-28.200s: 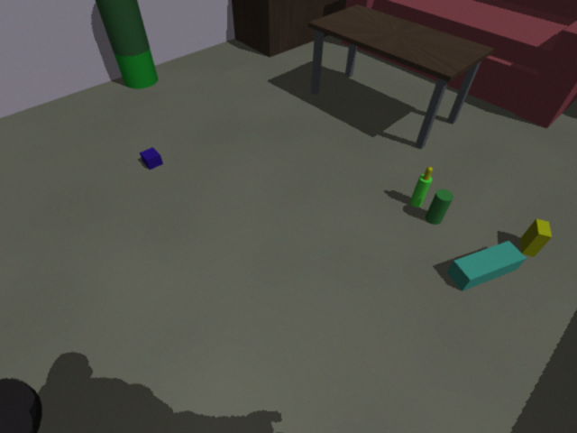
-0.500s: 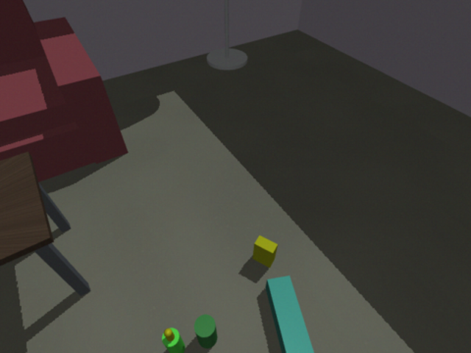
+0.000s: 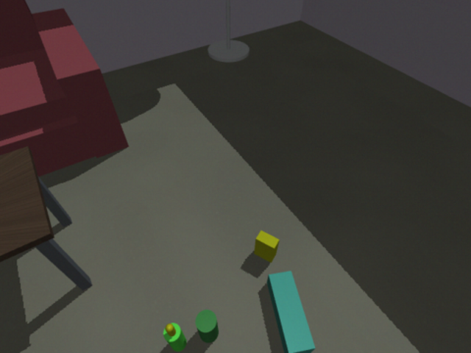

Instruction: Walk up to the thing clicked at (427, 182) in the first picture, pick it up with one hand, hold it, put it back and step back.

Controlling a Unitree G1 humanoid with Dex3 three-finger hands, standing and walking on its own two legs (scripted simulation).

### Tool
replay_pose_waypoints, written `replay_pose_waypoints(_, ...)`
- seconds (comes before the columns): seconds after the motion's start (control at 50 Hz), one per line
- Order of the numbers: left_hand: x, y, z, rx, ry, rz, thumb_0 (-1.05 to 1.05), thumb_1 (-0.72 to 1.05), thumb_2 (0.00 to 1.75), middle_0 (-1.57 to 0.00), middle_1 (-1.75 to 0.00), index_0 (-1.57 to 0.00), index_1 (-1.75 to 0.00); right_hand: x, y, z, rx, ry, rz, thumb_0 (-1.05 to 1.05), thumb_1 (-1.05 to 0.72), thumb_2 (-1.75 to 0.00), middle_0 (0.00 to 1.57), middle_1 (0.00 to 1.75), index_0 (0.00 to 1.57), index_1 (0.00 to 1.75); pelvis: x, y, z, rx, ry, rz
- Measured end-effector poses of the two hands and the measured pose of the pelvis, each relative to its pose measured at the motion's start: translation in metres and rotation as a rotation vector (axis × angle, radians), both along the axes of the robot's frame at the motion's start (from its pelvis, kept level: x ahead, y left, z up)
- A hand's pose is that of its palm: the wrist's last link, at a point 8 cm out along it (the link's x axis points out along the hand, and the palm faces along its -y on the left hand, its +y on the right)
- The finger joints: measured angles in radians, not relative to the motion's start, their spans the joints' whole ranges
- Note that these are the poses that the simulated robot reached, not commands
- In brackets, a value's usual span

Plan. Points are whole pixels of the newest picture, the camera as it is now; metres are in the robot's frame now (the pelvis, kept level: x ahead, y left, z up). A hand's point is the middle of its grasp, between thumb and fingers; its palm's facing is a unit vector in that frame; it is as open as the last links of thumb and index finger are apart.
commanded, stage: go down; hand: left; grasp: from the side
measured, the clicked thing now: (174, 335) +0.32 +0.22 -0.67
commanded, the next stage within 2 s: none
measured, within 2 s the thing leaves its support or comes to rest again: neither
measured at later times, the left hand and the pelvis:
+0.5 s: hand out of the picture +0.13 +0.28 -0.19, palm faces +0.04 -0.95 -0.32, open 16.4 cm; pelvis -0.02 +0.02 -0.06, yaw +0 degrees
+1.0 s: hand out of the picture +0.14 +0.31 -0.23, palm faces +0.10 -0.95 -0.29, open 17.4 cm; pelvis -0.03 +0.03 -0.12, yaw +0 degrees
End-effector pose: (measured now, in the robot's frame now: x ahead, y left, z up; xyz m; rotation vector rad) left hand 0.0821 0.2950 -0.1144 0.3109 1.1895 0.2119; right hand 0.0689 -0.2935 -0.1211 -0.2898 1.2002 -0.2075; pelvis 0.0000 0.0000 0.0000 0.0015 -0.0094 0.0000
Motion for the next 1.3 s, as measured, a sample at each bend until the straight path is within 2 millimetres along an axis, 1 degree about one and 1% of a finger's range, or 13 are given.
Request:
replay_pose_waypoints(0.06, 0.021, -0.002, -0.004, -0.011, -0.052, 0.020, 0.01, 0.80, 0.79, -0.17, -0.21, -0.18, -0.21, 0.005, 0.010, -0.001, 0.010, -0.059, 0.006, 0.01, -0.94, -0.91, 0.20, 0.30, 0.20, 0.30, -0.007, 0.000, -0.004, 0.000, 0.038, 0.009)
replay_pose_waypoints(0.14, 0.049, 0.003, -0.009, -0.017, -0.096, 0.001, 0.01, 0.61, 0.60, -0.11, -0.13, -0.12, -0.12, 0.006, 0.023, -0.006, 0.033, -0.101, 0.002, 0.01, -0.96, -0.91, 0.20, 0.30, 0.20, 0.30, -0.012, 0.000, -0.013, 0.003, 0.096, 0.005)
replay_pose_waypoints(0.22, 0.059, 0.010, -0.012, -0.009, -0.111, -0.010, 0.00, 0.39, 0.39, -0.08, -0.08, -0.09, -0.08, 0.004, 0.035, -0.009, 0.053, -0.134, -0.017, 0.01, -0.95, -0.91, 0.20, 0.30, 0.20, 0.30, -0.012, 0.002, -0.019, 0.002, 0.122, 0.001)
replay_pose_waypoints(0.38, 0.047, 0.025, -0.027, -0.012, -0.103, -0.003, 0.00, -0.06, 0.14, -0.08, -0.05, -0.08, -0.05, 0.014, 0.045, -0.018, 0.046, -0.216, -0.002, 0.01, -0.92, -0.90, 0.20, 0.30, 0.20, 0.30, -0.014, 0.012, -0.039, -0.010, 0.179, -0.001)
replay_pose_waypoints(0.48, 0.039, 0.028, -0.038, -0.022, -0.131, -0.008, 0.00, -0.28, 0.06, -0.09, -0.06, -0.09, -0.06, 0.028, 0.049, -0.022, 0.020, -0.281, 0.025, 0.01, -0.90, -0.90, 0.20, 0.30, 0.20, 0.30, -0.017, 0.018, -0.054, -0.020, 0.208, 0.003)
replay_pose_waypoints(0.56, 0.034, 0.030, -0.044, -0.028, -0.146, -0.009, 0.00, -0.42, 0.03, -0.10, -0.06, -0.10, -0.06, 0.041, 0.055, -0.024, 0.006, -0.334, 0.048, 0.01, -0.89, -0.89, 0.20, 0.30, 0.20, 0.30, -0.019, 0.022, -0.063, -0.028, 0.225, 0.005)
replay_pose_waypoints(0.72, 0.025, 0.036, -0.050, -0.024, -0.151, -0.005, -0.01, -0.55, 0.01, -0.10, -0.06, -0.10, -0.07, 0.060, 0.071, -0.028, 0.002, -0.423, 0.091, 0.01, -0.87, -0.89, 0.20, 0.30, 0.20, 0.30, -0.023, 0.026, -0.079, -0.045, 0.259, 0.012)
replay_pose_waypoints(0.82, 0.023, 0.039, -0.054, -0.022, -0.154, -0.002, -0.01, -0.57, 0.02, -0.10, -0.07, -0.10, -0.07, 0.064, 0.079, -0.033, 0.003, -0.452, 0.102, 0.01, -0.87, -0.89, 0.20, 0.30, 0.20, 0.30, -0.024, 0.029, -0.087, -0.053, 0.280, 0.014)
replay_pose_waypoints(0.9, 0.027, 0.045, -0.062, -0.023, -0.177, 0.012, -0.01, -0.56, 0.03, -0.09, -0.07, -0.09, -0.07, 0.063, 0.082, -0.042, -0.002, -0.457, 0.112, 0.01, -0.87, -0.89, 0.21, 0.30, 0.20, 0.30, -0.026, 0.030, -0.096, -0.056, 0.303, 0.015)
replay_pose_waypoints(0.98, 0.038, 0.056, -0.078, -0.039, -0.226, 0.023, -0.01, -0.55, 0.03, -0.09, -0.07, -0.09, -0.07, 0.060, 0.080, -0.057, -0.008, -0.446, 0.133, 0.01, -0.88, -0.89, 0.21, 0.30, 0.20, 0.30, -0.031, 0.029, -0.111, -0.054, 0.339, 0.016)
replay_pose_waypoints(1.04, 0.050, 0.065, -0.094, -0.065, -0.291, 0.015, -0.01, -0.54, 0.03, -0.09, -0.06, -0.09, -0.07, 0.056, 0.075, -0.075, -0.016, -0.432, 0.157, 0.01, -0.89, -0.90, 0.21, 0.30, 0.20, 0.30, -0.037, 0.028, -0.128, -0.051, 0.381, 0.015)
replay_pose_waypoints(1.18, 0.078, 0.085, -0.132, -0.100, -0.468, -0.042, -0.01, -0.56, 0.03, -0.09, -0.07, -0.09, -0.08, 0.045, 0.060, -0.133, -0.040, -0.362, 0.185, 0.01, -0.91, -0.90, 0.21, 0.30, 0.20, 0.30, -0.052, 0.025, -0.180, -0.048, 0.468, 0.012)
replay_pose_waypoints(1.3, 0.088, 0.096, -0.155, -0.105, -0.550, -0.064, -0.01, -0.58, 0.05, -0.08, -0.09, -0.09, -0.09, 0.034, 0.054, -0.179, -0.035, -0.297, 0.184, 0.01, -0.90, -0.90, 0.20, 0.30, 0.20, 0.30, -0.065, 0.022, -0.213, -0.049, 0.508, 0.010)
